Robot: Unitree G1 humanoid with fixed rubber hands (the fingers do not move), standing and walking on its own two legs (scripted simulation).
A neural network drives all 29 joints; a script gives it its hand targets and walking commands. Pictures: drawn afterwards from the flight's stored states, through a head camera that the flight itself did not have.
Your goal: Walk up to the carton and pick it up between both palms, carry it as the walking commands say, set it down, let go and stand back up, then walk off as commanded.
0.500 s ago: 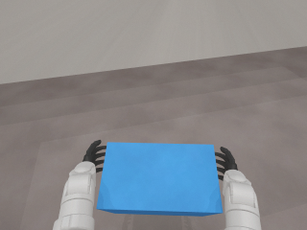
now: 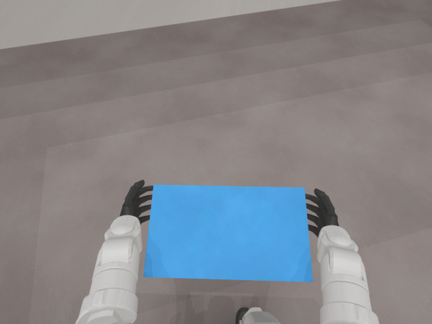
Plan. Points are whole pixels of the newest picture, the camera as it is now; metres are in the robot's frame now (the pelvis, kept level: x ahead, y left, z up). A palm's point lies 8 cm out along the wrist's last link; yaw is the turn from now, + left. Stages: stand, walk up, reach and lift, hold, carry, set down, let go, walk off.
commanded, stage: set down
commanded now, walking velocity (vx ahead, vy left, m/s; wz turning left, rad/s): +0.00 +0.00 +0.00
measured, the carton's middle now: (226, 234) +0.31 -0.03 -0.13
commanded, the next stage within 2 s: none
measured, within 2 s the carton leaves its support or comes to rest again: neither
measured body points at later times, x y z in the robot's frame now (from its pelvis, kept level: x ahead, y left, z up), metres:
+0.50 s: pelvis -0.04 -0.02 -0.07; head +0.12 -0.05 +0.34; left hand +0.35 +0.16 -0.13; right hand +0.33 -0.23 -0.14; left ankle -0.02 +0.09 -0.72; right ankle +0.06 -0.12 -0.72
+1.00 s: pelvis -0.05 -0.02 -0.15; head +0.16 -0.03 +0.24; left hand +0.37 +0.16 -0.23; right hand +0.36 -0.23 -0.24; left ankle -0.02 +0.09 -0.72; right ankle +0.06 -0.12 -0.72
